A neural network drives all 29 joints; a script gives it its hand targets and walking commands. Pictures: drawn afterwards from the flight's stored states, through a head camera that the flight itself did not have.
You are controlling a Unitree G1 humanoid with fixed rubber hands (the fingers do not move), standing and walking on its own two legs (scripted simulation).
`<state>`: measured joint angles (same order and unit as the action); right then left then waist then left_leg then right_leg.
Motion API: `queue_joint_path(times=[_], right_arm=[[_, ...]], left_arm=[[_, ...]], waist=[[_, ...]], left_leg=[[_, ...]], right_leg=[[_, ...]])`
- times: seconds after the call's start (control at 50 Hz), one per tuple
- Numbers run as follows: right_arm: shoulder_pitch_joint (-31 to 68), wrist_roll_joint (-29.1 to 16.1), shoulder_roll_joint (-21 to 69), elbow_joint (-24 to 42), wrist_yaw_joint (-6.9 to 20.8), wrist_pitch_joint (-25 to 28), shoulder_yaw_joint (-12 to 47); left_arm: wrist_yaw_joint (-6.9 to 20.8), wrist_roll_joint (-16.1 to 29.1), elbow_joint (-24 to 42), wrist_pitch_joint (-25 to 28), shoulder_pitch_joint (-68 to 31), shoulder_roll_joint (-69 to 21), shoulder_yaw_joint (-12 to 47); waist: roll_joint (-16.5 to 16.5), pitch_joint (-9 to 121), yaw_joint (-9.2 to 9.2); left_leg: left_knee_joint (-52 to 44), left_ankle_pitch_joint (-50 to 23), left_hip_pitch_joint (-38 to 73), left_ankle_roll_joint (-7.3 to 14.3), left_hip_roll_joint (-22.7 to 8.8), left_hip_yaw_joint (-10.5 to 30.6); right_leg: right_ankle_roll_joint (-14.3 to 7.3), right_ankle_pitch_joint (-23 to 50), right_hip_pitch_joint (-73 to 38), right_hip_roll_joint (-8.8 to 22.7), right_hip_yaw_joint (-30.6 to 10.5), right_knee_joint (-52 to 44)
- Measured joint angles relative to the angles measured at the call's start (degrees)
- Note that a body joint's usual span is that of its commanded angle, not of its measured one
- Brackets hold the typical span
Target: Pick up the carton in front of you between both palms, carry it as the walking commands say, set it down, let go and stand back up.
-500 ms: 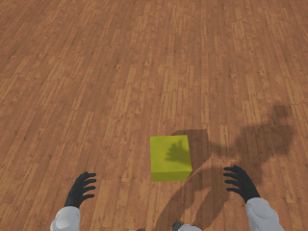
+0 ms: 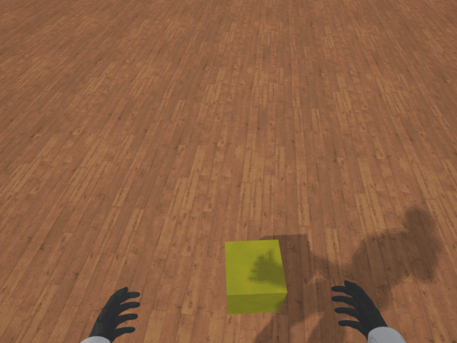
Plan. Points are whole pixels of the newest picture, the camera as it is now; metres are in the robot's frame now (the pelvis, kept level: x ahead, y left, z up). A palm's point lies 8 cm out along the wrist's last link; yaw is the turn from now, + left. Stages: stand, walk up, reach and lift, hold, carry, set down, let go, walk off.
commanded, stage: let go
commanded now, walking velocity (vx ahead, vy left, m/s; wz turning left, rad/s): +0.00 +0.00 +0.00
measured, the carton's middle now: (252, 277) +0.46 -0.08 -0.65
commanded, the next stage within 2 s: stand in 0.04 s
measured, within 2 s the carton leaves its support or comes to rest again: neither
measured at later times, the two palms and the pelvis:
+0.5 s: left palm out of the picture +0.11 +0.26 -0.10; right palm out of the picture +0.13 -0.29 -0.09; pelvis +0.00 -0.01 -0.01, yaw +1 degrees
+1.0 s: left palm out of the picture +0.08 +0.26 -0.10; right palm out of the picture +0.09 -0.30 -0.10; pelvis -0.02 -0.02 +0.00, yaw +1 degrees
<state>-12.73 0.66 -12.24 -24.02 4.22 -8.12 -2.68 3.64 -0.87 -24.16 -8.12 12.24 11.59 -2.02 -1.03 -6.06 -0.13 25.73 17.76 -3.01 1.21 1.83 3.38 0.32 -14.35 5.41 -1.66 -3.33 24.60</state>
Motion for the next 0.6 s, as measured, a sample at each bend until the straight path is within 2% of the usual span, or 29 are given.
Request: queue_joint_path(times=[0.06,0.12,0.2,0.34,0.6], right_arm=[[-0.17,-0.28,-0.36,-1.62,-0.75,1.59,0.16],[0.86,-0.11,-1.84,-6.54,-2.14,4.35,-0.48],[1.04,0.21,-3.63,-10.29,-3.41,6.65,-1.83],[0.38,0.51,-5.07,-13.86,-4.61,7.99,-2.11],[-0.24,0.46,-4.61,-17.11,-5.69,8.37,-0.55]], left_arm=[[-1.10,-0.02,-0.66,-0.15,-0.20,0.28,0.31],[-3.38,0.12,-7.36,3.16,-1.31,1.65,-0.27],[-4.70,-0.24,-13.02,6.21,-1.03,3.22,-1.57],[-5.58,-0.51,-17.46,8.34,-0.55,4.35,-1.94],[-5.74,-0.45,-21.02,8.89,-0.88,3.70,-1.22]], waist=[[-0.05,0.88,-0.11],[-0.24,3.23,0.19],[-0.57,4.81,0.59],[-0.59,5.16,0.46],[-0.23,4.64,0.27]], left_leg=[[0.61,0.16,-1.02,-0.19,-0.11,0.13],[3.24,1.29,-4.06,-0.33,-0.02,0.36],[4.90,2.27,-5.73,-0.46,-0.16,0.57],[4.97,2.33,-6.22,-0.93,-0.49,0.86],[4.10,1.47,-5.77,-1.38,-0.80,1.07]], right_leg=[[-0.15,-0.21,0.99,-0.10,0.26,0.65],[-0.21,-1.51,4.00,-0.09,0.70,3.40],[-0.50,-2.49,5.58,-0.24,1.10,5.00],[-0.82,-2.60,6.00,-0.46,1.58,5.07],[-1.24,-1.92,5.57,-0.55,2.04,4.43]])
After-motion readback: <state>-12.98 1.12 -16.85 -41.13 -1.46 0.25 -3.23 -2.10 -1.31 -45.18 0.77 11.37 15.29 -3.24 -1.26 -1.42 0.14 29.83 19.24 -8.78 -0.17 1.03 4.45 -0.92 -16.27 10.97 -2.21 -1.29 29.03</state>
